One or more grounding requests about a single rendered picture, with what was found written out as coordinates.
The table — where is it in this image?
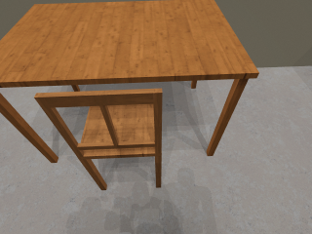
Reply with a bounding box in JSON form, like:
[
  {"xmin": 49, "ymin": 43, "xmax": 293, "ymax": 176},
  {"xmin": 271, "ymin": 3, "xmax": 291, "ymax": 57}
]
[{"xmin": 0, "ymin": 0, "xmax": 259, "ymax": 163}]

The chair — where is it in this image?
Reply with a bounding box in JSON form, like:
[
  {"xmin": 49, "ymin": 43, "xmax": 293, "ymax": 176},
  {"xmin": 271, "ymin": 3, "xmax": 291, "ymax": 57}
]
[{"xmin": 34, "ymin": 88, "xmax": 163, "ymax": 191}]

